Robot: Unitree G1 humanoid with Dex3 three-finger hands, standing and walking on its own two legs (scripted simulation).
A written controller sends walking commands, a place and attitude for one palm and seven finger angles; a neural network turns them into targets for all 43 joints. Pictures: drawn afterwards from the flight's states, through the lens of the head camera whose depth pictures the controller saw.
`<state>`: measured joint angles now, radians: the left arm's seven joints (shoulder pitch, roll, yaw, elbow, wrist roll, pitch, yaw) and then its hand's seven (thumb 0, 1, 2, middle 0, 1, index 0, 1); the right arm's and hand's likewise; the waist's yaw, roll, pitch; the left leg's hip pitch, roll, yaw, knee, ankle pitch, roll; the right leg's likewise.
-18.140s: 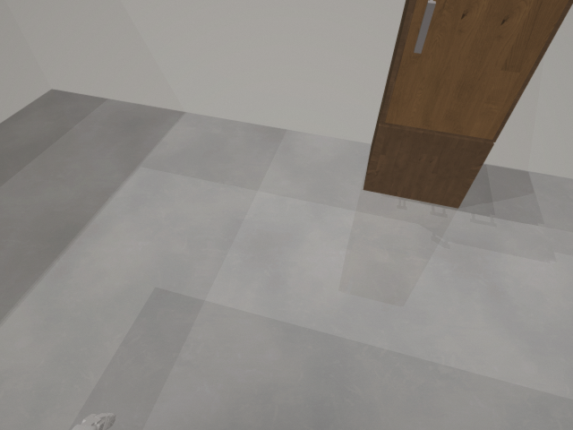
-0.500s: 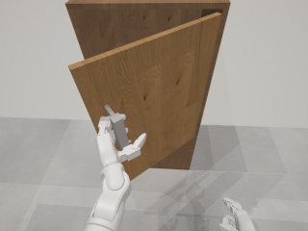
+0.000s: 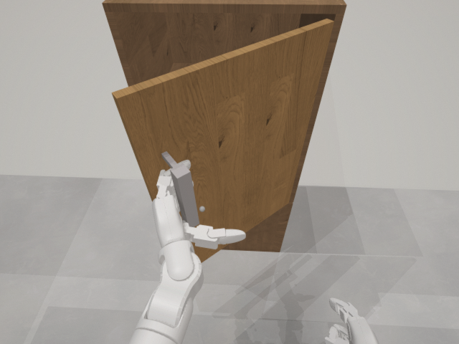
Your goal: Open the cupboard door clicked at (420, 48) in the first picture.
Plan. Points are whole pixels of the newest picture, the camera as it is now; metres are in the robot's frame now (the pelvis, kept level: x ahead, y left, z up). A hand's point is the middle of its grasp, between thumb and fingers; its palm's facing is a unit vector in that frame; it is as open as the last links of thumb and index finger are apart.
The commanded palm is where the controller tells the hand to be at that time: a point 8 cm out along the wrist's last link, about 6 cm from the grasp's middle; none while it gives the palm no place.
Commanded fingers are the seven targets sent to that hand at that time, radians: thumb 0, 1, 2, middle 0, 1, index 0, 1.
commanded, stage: slide the hand sideways off the handle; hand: left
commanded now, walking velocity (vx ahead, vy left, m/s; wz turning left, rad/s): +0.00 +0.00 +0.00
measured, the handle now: (180, 191) +0.36 +0.11 +0.08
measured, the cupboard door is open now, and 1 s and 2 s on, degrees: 40 42 42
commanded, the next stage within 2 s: draw the hand back to the body in 1.26 s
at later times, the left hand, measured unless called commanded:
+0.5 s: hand (191, 241) +0.26 +0.08 +0.08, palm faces -0.06 -1.00 -0.01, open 16.3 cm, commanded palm +0.24 +0.14 +0.08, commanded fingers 0.00 -0.50 0.30 -0.15 -0.30 -0.15 -0.30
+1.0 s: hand (158, 263) +0.23 +0.13 +0.08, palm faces +0.00 -1.00 -0.05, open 16.3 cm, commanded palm +0.20 +0.19 +0.08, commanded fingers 0.00 -0.50 0.30 -0.15 -0.30 -0.15 -0.30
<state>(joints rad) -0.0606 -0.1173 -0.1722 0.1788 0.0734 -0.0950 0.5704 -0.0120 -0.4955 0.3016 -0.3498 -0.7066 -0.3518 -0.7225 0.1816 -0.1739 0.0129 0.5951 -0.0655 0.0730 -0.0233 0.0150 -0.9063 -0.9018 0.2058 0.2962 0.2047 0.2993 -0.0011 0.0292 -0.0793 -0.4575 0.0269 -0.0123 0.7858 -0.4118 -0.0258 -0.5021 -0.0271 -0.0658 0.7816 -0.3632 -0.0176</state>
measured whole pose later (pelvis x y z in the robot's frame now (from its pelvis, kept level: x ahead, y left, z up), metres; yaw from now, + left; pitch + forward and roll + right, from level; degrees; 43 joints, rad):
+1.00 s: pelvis +0.00 +0.00 -0.01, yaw +0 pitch +5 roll +0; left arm 0.38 0.14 -0.02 -0.19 -0.13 -0.20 -0.07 -0.01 -0.50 0.30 -0.15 -0.30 -0.15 -0.30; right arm 0.25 -0.22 0.04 0.50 0.01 -0.13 -0.04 0.02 -0.91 -0.90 0.21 0.30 0.20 0.30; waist 0.01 0.04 -0.06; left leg -0.49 0.03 -0.02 0.85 -0.45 -0.03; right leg -0.53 -0.03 -0.07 0.85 -0.41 -0.02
